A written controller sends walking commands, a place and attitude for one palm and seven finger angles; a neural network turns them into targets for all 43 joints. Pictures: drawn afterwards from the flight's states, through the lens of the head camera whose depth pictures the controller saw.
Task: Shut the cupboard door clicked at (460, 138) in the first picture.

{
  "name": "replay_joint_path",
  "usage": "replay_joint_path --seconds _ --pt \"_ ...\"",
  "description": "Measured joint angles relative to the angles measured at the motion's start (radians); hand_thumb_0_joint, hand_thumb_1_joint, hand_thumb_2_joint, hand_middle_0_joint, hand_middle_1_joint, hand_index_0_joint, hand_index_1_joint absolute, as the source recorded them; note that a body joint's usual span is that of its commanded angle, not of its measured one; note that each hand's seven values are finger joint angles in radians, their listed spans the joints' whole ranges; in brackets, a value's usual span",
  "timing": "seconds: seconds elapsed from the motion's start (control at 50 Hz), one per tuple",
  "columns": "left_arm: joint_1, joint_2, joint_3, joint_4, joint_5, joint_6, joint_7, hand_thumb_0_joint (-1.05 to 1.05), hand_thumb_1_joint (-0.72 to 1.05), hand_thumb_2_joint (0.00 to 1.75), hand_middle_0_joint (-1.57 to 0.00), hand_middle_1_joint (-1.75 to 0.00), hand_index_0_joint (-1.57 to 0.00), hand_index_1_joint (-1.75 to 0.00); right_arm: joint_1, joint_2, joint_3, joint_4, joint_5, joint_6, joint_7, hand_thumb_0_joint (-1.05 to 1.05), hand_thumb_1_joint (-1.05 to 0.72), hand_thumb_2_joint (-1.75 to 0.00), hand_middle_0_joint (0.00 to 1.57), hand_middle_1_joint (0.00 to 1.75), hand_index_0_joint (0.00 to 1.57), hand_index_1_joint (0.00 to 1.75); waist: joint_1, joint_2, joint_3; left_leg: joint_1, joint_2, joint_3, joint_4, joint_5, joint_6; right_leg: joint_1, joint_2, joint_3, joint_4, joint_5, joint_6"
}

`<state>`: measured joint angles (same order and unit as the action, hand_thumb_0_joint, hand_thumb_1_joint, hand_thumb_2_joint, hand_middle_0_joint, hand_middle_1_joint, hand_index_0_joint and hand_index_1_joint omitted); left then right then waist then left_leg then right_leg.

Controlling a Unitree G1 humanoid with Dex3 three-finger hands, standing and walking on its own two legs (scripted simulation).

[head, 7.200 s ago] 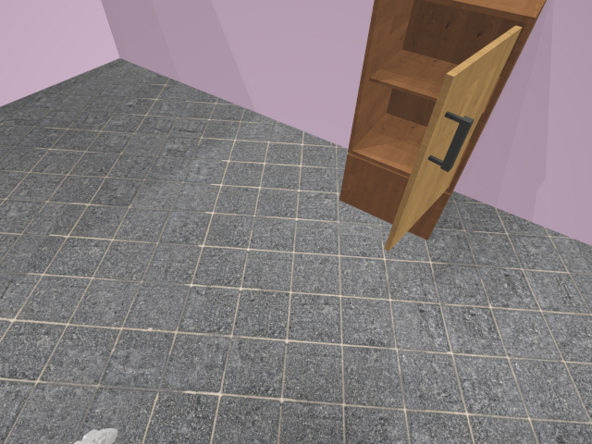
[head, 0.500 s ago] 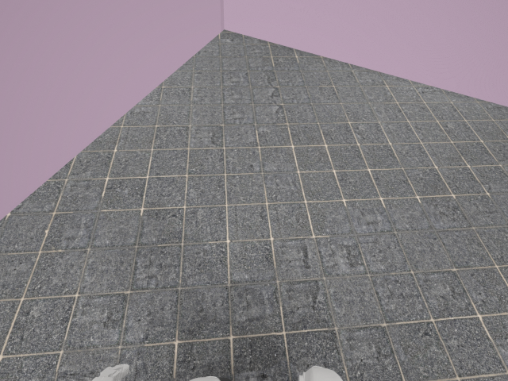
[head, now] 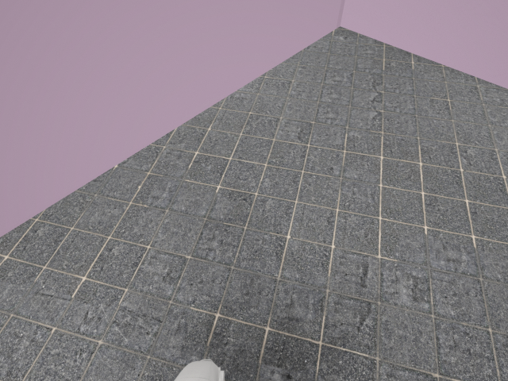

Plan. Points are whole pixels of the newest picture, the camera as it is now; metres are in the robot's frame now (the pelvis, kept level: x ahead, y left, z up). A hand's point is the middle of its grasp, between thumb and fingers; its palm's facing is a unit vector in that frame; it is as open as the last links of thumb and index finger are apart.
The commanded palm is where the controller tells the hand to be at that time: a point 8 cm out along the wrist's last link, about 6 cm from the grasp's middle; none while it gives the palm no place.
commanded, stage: walk to a spot facing it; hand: left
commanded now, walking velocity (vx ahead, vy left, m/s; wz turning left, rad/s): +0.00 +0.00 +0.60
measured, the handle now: out of the picture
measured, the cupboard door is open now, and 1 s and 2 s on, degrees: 81 81 81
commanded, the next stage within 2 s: none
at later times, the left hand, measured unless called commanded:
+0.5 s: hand out of the picture +0.06 +0.26 -0.15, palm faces +0.29 -0.92 -0.28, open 7.4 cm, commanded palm none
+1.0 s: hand out of the picture -0.10 +0.21 -0.18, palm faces +0.59 -0.76 -0.25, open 7.4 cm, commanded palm none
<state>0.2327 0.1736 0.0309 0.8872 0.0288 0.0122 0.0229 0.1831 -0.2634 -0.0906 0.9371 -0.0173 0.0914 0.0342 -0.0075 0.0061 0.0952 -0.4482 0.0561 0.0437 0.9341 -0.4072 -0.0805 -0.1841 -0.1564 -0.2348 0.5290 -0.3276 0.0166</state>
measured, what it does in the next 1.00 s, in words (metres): steps on the spot, turning left: left foot, then right foot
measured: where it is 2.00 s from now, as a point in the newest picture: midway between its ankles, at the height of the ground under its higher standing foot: outside the picture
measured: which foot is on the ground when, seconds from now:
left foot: up 0.00-0.10, down 0.12-0.56, up 0.58-1.00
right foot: down 0.00-0.12, up 0.14-0.54, down 0.56-1.00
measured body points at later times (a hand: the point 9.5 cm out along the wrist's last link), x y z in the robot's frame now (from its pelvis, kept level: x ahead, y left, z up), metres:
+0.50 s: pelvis +0.00 +0.02 +0.00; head +0.04 +0.03 +0.44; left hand +0.05 +0.31 -0.13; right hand +0.15 -0.21 -0.14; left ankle -0.01 +0.14 -0.74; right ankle +0.04 -0.12 -0.71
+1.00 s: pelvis -0.02 +0.01 -0.01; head +0.02 +0.05 +0.44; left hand -0.13 +0.25 -0.16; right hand +0.22 -0.15 -0.14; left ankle -0.09 +0.11 -0.73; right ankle +0.04 -0.11 -0.74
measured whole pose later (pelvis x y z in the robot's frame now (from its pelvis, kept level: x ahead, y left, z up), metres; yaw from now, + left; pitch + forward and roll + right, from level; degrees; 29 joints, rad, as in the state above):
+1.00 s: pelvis -0.02 +0.01 -0.01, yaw +36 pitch +0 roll +0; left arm 0.25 0.23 0.05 0.89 0.03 0.03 0.02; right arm 0.15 -0.26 -0.07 0.92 -0.01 0.07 0.04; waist 0.02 -0.02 0.11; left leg -0.32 0.04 0.09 0.69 -0.38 -0.06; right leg -0.22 -0.20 -0.29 0.61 -0.35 0.05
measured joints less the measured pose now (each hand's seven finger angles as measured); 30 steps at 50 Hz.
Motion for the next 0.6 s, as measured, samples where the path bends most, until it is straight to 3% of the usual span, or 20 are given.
replay_joint_path --seconds 0.06,0.1,0.12,0.18,0.26,0.42,0.54,0.56,0.6 --pt "0.015 0.019 0.008 0.009 0.002 0.007 -0.003 0.0 0.9 0.9 -0.2 -0.3 -0.21 -0.3 -0.031 0.005 0.011 -0.01 0.004 -0.009 0.001 0.01 -0.92 -0.9 0.2 0.29 0.2 0.29 0.021 -0.016 0.012 0.072 -0.004 0.034 -0.151 -0.005 0.015 -0.013 -0.025 -0.035 0.045 -0.025 0.018" --pt "0.03 0.039 0.018 0.016 -0.002 0.012 -0.005 0.0 0.9 0.9 -0.2 -0.3 -0.21 -0.3 -0.046 0.006 0.018 -0.027 0.004 -0.022 0.002 0.01 -0.91 -0.9 0.2 0.29 0.2 0.3 0.03 -0.028 0.01 0.136 -0.015 0.056 -0.291 0.073 0.031 -0.033 -0.046 -0.056 0.103 -0.057 0.036" --pt "0.036 0.052 0.024 0.02 -0.007 0.018 -0.007 0.0 0.9 0.9 -0.2 -0.3 -0.21 -0.3 -0.054 0.008 0.019 -0.035 0.002 -0.034 0.002 0.01 -0.91 -0.9 0.2 0.29 0.2 0.3 0.032 -0.04 0.009 0.148 -0.024 0.058 -0.326 0.13 0.055 -0.061 -0.062 -0.048 0.164 -0.074 0.042" --pt "0.022 0.09 0.04 0.041 -0.011 0.054 -0.001 0.01 0.91 0.9 -0.2 -0.3 -0.21 -0.3 -0.076 0.025 0.03 -0.051 0.006 -0.063 -0.004 0.01 -0.91 -0.9 0.2 0.29 0.2 0.3 0.041 -0.066 0.019 0.135 -0.039 0.044 -0.287 0.082 0.107 -0.183 -0.027 0.089 0.444 -0.232 0.062" --pt "-0.011 0.105 0.051 0.041 -0.012 0.062 -0.005 0.01 0.91 0.9 -0.2 -0.3 -0.2 -0.3 -0.068 0.032 0.037 -0.06 0.001 -0.067 -0.021 0.01 -0.91 -0.9 0.2 0.3 0.2 0.3 0.031 -0.047 0.005 0.16 -0.043 -0.005 -0.354 0.112 0.11 -0.281 0.023 0.163 0.598 -0.161 0.073" --pt "-0.085 0.091 0.045 -0.018 -0.012 0.046 -0.008 0.01 0.91 0.9 -0.2 -0.3 -0.2 -0.3 -0.033 0.038 0.04 -0.054 -0.003 -0.054 -0.018 0.01 -0.91 -0.9 0.21 0.3 0.21 0.3 0.008 -0.022 -0.013 0.172 -0.081 -0.088 -0.434 0.176 0.11 -0.281 0.066 0.224 0.454 -0.086 0.081" --pt "-0.113 0.06 0.027 -0.051 -0.021 0.026 -0.005 0.0 0.91 0.9 -0.2 -0.3 -0.2 -0.3 0.001 0.03 0.027 -0.048 -0.005 -0.04 -0.016 0.01 -0.91 -0.9 0.21 0.3 0.21 0.3 -0.02 0.015 -0.02 0.127 -0.105 -0.155 -0.389 0.17 0.08 -0.155 0.12 0.217 0.166 -0.047 0.066" --pt "-0.108 0.057 0.023 -0.059 -0.021 0.017 -0.006 0.0 0.91 0.9 -0.2 -0.3 -0.2 -0.3 0.011 0.028 0.023 -0.048 -0.002 -0.037 -0.016 0.01 -0.91 -0.9 0.21 0.3 0.21 0.3 -0.021 0.016 -0.026 0.111 -0.115 -0.164 -0.365 0.161 0.072 -0.113 0.122 0.213 0.073 0.004 0.061" --pt "-0.105 0.037 0.013 -0.059 -0.013 0.001 -0.002 0.0 0.91 0.9 -0.2 -0.3 -0.2 -0.3 0.017 0.015 0.011 -0.037 0.003 -0.03 -0.017 0.01 -0.91 -0.9 0.21 0.3 0.21 0.3 -0.023 0.046 -0.021 0.062 -0.113 -0.168 -0.233 0.046 0.06 -0.1 0.127 0.184 0.06 0.02 0.01"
